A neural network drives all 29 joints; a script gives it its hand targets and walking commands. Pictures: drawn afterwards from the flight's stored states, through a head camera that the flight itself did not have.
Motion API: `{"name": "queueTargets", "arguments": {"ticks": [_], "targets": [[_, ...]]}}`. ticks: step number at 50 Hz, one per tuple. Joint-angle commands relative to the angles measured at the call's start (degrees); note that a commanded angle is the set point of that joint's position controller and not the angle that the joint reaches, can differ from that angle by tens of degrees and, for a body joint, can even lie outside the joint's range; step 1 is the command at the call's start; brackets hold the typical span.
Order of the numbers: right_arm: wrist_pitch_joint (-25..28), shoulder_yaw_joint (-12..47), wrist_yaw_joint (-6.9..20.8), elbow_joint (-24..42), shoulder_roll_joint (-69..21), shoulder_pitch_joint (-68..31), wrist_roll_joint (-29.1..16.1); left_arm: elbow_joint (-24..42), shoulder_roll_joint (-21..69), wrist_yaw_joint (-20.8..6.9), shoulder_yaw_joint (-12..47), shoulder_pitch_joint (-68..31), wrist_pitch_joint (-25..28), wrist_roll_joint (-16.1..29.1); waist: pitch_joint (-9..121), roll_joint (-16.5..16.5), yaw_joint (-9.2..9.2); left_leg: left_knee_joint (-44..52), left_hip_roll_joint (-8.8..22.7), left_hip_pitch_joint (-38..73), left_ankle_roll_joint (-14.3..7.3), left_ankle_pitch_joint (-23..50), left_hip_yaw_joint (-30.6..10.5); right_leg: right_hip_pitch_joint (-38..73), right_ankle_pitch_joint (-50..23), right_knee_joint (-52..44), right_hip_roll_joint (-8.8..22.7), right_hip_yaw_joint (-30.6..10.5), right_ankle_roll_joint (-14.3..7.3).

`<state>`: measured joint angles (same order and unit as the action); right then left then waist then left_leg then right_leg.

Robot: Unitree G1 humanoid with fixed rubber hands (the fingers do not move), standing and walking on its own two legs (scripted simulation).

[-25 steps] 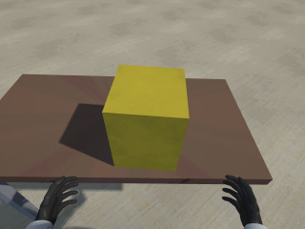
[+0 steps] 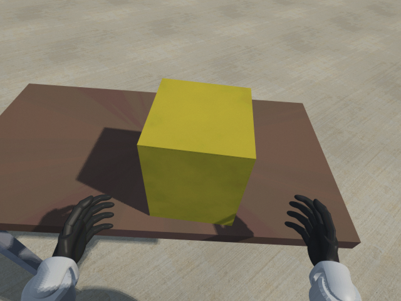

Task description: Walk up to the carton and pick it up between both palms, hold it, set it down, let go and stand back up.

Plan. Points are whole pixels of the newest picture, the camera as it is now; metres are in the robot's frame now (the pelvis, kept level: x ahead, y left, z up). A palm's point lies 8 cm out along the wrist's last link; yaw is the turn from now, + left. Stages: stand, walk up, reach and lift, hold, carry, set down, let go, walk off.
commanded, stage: reach and lift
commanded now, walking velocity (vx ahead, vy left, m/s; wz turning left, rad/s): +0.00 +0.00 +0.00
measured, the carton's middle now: (198, 154) +0.43 +0.03 +0.05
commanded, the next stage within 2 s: none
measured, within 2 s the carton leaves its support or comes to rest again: neither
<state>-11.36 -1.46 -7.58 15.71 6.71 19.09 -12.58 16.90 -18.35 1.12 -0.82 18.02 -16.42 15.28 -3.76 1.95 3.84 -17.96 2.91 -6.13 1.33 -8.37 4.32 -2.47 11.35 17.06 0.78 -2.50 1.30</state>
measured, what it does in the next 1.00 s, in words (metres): stands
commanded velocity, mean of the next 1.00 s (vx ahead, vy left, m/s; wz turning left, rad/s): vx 0.00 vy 0.00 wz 0.00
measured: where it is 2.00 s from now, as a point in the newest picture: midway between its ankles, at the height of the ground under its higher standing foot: outside the picture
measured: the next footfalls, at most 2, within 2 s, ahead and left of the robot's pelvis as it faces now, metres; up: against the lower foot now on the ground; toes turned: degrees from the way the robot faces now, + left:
none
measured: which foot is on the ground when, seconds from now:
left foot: down 0.00-1.00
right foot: down 0.00-1.00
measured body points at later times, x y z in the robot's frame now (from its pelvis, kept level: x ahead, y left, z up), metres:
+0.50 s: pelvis +0.00 -0.01 +0.00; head +0.02 +0.00 +0.45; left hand +0.29 +0.22 +0.10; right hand +0.30 -0.20 +0.11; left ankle +0.02 +0.13 -0.75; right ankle -0.02 -0.14 -0.75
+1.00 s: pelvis -0.01 +0.00 +0.00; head +0.00 +0.02 +0.45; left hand +0.37 +0.23 +0.17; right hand +0.37 -0.20 +0.17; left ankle +0.02 +0.13 -0.75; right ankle -0.02 -0.14 -0.75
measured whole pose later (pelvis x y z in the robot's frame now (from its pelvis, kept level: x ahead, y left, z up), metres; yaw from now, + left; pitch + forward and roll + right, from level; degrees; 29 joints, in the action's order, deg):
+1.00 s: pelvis -0.01 +0.00 +0.00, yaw +0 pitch -1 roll +0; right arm -26.2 -1.1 -10.2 -11.9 18.7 -29.6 -23.2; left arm -6.7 -19.7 0.9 -9.7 -32.6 -42.7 11.7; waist -1.3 2.3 -0.8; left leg -18.2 2.7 -10.3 1.0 -7.1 3.8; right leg -7.2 10.1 17.9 0.6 -3.1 1.6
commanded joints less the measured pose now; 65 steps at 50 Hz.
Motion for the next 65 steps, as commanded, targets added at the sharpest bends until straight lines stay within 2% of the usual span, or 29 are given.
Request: {"name": "queueTargets", "arguments": {"ticks": [1,4,5,9,11,12,15,17,20,24,28,29,30,34,39,40,43,46,47,48,50,51,52,56,58,59,60,64,65], "targets": [[0.48,-2.37,-0.47,7.47,6.6,-5.55,-2.2,11.47,-4.52,0.02,-5.22,-8.39,-1.64,-0.45,6.52,-6.48,-1.17,0.48,-2.15,13.15,2.26,14.21,-1.3,-7.66,-5.5,-5.26,-2.22,-0.37,-2.48],[-0.07,-2.48,-1.85,10.65,7.43,-9.74,-2.0,10.71,-3.85,-1.27,-5.81,-11.56,-3.97,-0.11,7.96,-1.93,-1.65,-0.71,-2.71,13.88,1.47,17.46,-0.88,-6.61,-10.2,-5.05,-2.88,0.36,-0.98],[-0.21,-2.61,-1.89,9.85,8.39,-11.37,-2.38,10.09,-4.4,-1.56,-5.62,-13.29,-4.55,-0.3,9.37,-2.86,-2.49,-0.85,-3.11,13.1,1.48,16.7,-0.78,-6.13,-9.22,-4.99,-2.81,0.45,-0.8],[-1.26,-1.62,-2.32,13.8,9.94,-15.33,-3.49,12.6,-3.12,-1.7,-7.36,-15.53,-6.42,0.03,9.98,-0.19,-0.85,-0.62,-2.94,14.32,1.2,19.48,-0.96,-5.82,-10.54,-4.32,-3.36,0.62,-0.34],[-2.06,-1.22,-2.76,10.72,9.99,-16.78,-3.49,10.72,-3.16,-1.78,-8.85,-18.01,-8.21,-1.12,10.78,-2.36,-0.14,-0.72,-3.23,15.8,1.45,21.29,-0.32,-5.48,-14.62,-3.76,-2.93,0.01,-0.4],[-1.85,-1.51,-3.12,12.42,9.96,-16.88,-3.97,10.17,-3.63,-2.37,-9.38,-17.9,-8.49,-0.74,12.38,-0.16,-1.04,-1.33,-3.43,16.28,1.18,21.87,-0.46,-4.55,-16.5,-3.67,-3.02,-0.09,0.11],[-4.12,-1.21,-3.26,6.7,10.03,-17.99,-4.12,6.03,-3.06,-2.85,-9.81,-20.82,-10.41,-2.67,7.71,-1.41,-1.85,-0.05,-3.45,14.52,1.24,16.99,-0.43,-6.24,-11.8,-4.68,-2.96,0.53,-0.09],[-3.79,-2.32,-3.52,10.31,10.85,-22.07,-4.51,11.48,-4.31,-2.44,-10.31,-24.37,-10.58,-1.62,12.11,-0.11,-1.05,-0.44,-3.18,15.81,0.91,18.73,-0.02,-4.8,-14.83,-3.94,-3.16,0.94,0.27],[-4.94,-1.0,-4.46,9.77,11.4,-25.24,-5.44,11.1,-5.35,-2.68,-11.5,-28.29,-12.14,-2.53,11.6,-3.24,-0.63,-0.86,-3.92,16.41,1.21,19.37,0.09,-4.98,-18.62,-3.28,-2.35,-0.01,0.77],[-6.95,-2.56,-4.1,4.35,11.17,-33.94,-6.05,6.68,-5.92,-2.44,-10.74,-36.8,-14.77,-1.94,13.09,-4.67,-1.86,0.41,-3.4,13.31,0.69,10.36,-0.15,-6.2,-10.21,-3.63,-2.15,0.25,0.01],[-7.8,-3.24,-5.13,3.89,12.72,-40.55,-5.99,6.17,-7.7,-2.02,-12.92,-44.73,-16.71,-1.1,18.82,-2.37,-2.65,0.03,-4.08,14.53,-0.04,12.67,1.11,-3.75,-15.6,-1.92,-2.2,0.38,1.52],[-8.73,-3.35,-5.49,0.64,12.35,-43.14,-5.06,1.68,-6.96,-2.08,-11.95,-47.25,-17.8,-1.33,16.95,-2.62,-4.52,0.29,-4.1,12.36,-0.2,9.07,0.58,-5.39,-12.44,-2.16,-2.13,0.62,1.13],[-8.68,-2.64,-5.23,1.15,12.79,-45.46,-5.81,2.11,-7.96,-1.97,-12.7,-48.39,-17.88,-1.01,17.99,-2.66,-2.87,0.19,-3.96,11.39,-0.32,10.22,0.47,-3.43,-13.36,-1.46,-1.93,0.5,1.22],[-11.59,-2.5,-5.74,-5.5,13.96,-50.76,-6.5,-5.35,-8.36,-2.62,-11.69,-54.45,-20.79,-2.1,17.9,-0.06,-5.1,0.49,-3.74,12.26,-0.69,9.3,-0.18,-4.56,-15.03,-1.84,-2.43,1.73,1.44],[-11.64,-2.34,-5.46,-6.33,18.06,-57.52,-10.03,-4.52,-9.33,-2.19,-12.82,-59.01,-22.95,-2.47,25.46,-1.35,-4.48,-1.18,-3.89,15.24,0.63,19.04,-0.52,-1.94,-22.14,-0.59,-3.57,2.29,1.19],[-11.66,-2.82,-4.97,-8.26,18.5,-59.62,-10.26,-4.08,-9.62,-1.7,-12.44,-61.71,-23.05,-3.23,26.53,-4.0,-4.7,-1.71,-4.02,15.51,1.16,19.64,-0.75,-3.39,-20.4,-0.76,-3.64,1.95,0.63],[-12.61,-4.02,-3.71,-15.64,19.07,-63.75,-10.28,-11.72,-9.11,-0.81,-10.88,-66.19,-24.22,-3.5,20.98,-5.28,-5.6,-0.12,-3.39,12.39,1.39,10.4,-0.5,-7.17,-9.4,-2.37,-4.11,3.03,-0.47],[-12.23,-2.87,-2.77,-17.09,19.35,-69.01,-10.13,-14.12,-8.77,-0.03,-11.45,-69.98,-24.11,-3.23,23.34,-1.96,-3.67,0.04,-3.36,10.53,0.05,9.56,-0.13,-5.92,-10.21,-1.54,-3.98,2.75,0.18],[-12.77,-3.43,-2.24,-21.8,20.7,-70.9,-9.81,-14.85,-9.24,0.11,-10.85,-72.81,-24.41,-4.05,25.24,-3.53,-4.75,-0.24,-3.06,11.32,0.41,9.77,-1.23,-7.17,-10.44,-1.28,-4.0,2.76,-0.5],[-12.74,-1.97,-1.57,-21.38,20.38,-72.15,-10.95,-17.51,-10.1,0.45,-11.1,-74.05,-23.94,-3.64,25.64,-3.4,-3.06,-0.23,-2.92,10.87,-0.22,8.68,-1.25,-7.29,-8.5,-1.5,-3.56,2.06,-0.37],[-13.45,-2.55,-1.23,-27.79,19.73,-75.22,-11.0,-21.78,-10.33,0.31,-9.87,-77.6,-23.58,-3.15,24.63,-3.23,-5.02,0.37,-3.0,8.59,-0.32,5.55,-1.13,-7.37,-7.42,-1.67,-3.36,2.37,-0.34],[-13.68,-1.77,-1.03,-30.04,20.78,-76.73,-11.14,-25.41,-11.41,0.24,-10.76,-78.24,-23.46,-4.01,23.02,-3.77,-3.35,0.79,-2.9,6.36,-0.66,4.14,-1.01,-6.84,-6.03,-1.94,-2.93,1.65,-0.61],[-13.09,-1.74,-1.03,-28.74,20.36,-78.42,-12.45,-20.69,-11.83,0.6,-9.93,-81.1,-22.93,-3.36,25.61,-4.54,-4.03,0.57,-3.03,7.96,-0.22,5.39,-0.79,-6.52,-7.26,-1.76,-2.97,2.0,-0.1],[-11.34,-2.27,-1.04,-29.7,21.87,-85.68,-12.34,-23.5,-13.83,1.01,-9.23,-87.46,-21.59,-2.4,33.63,-3.95,-4.14,-1.58,-3.39,9.57,0.1,9.81,-0.48,-6.16,-12.57,-0.53,-3.77,2.86,0.16],[-11.83,-3.77,-1.31,-36.32,22.01,-87.12,-10.67,-29.56,-14.03,0.46,-8.59,-89.75,-21.48,-2.6,32.33,-3.86,-6.54,-1.61,-3.41,10.63,0.06,9.77,-0.91,-7.81,-13.57,-1.14,-3.46,2.94,0.6],[-11.56,-2.93,-1.22,-34.08,21.73,-88.62,-11.41,-28.99,-12.86,0.41,-8.05,-88.76,-21.09,-1.74,33.94,-3.39,-5.87,-1.43,-3.1,9.84,0.13,10.87,-1.01,-6.38,-14.1,-0.93,-3.71,3.25,0.5],[-11.86,-4.3,-1.53,-36.37,23.34,-88.49,-10.63,-29.01,-12.74,0.25,-6.78,-89.79,-21.47,-1.26,34.48,-3.32,-7.99,-2.04,-3.0,12.47,0.71,12.21,-1.53,-7.15,-15.52,-0.9,-4.23,4.44,0.57],[-11.6,-0.79,-1.93,-40.47,22.04,-91.28,-12.88,-34.58,-13.86,-0.43,-7.58,-92.19,-20.67,-2.87,35.15,-6.14,-6.24,-4.36,-3.58,11.68,0.85,18.08,-2.09,-6.02,-22.52,0.17,-3.84,3.59,0.93],[-11.31,-0.94,-1.83,-38.06,22.84,-96.4,-13.05,-31.98,-14.14,-0.08,-7.88,-96.47,-20.46,-1.96,37.61,-4.7,-5.74,-4.28,-3.6,12.07,0.62,18.49,-2.08,-4.47,-23.64,0.29,-3.99,3.6,1.37]]}}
